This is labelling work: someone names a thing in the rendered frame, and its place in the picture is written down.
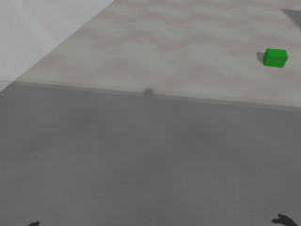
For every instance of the robot right hand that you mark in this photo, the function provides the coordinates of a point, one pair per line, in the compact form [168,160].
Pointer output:
[284,220]

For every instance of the carton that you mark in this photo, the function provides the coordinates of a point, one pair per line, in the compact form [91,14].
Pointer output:
[275,58]

